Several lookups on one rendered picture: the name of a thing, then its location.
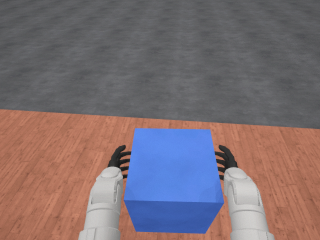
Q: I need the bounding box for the carton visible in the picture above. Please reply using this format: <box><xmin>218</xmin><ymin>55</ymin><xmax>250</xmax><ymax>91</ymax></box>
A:
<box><xmin>123</xmin><ymin>128</ymin><xmax>224</xmax><ymax>234</ymax></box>

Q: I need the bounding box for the robot right forearm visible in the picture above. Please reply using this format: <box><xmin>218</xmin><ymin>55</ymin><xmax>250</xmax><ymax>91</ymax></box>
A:
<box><xmin>223</xmin><ymin>167</ymin><xmax>275</xmax><ymax>240</ymax></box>

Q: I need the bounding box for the right robot hand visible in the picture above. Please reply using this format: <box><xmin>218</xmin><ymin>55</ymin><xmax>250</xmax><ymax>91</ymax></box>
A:
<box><xmin>214</xmin><ymin>145</ymin><xmax>238</xmax><ymax>180</ymax></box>

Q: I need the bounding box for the robot left forearm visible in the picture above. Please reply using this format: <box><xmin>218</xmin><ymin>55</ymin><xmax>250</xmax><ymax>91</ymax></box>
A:
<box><xmin>78</xmin><ymin>166</ymin><xmax>123</xmax><ymax>240</ymax></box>

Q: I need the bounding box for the left robot hand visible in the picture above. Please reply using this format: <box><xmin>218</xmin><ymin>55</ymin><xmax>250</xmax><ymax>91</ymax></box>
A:
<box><xmin>107</xmin><ymin>145</ymin><xmax>131</xmax><ymax>179</ymax></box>

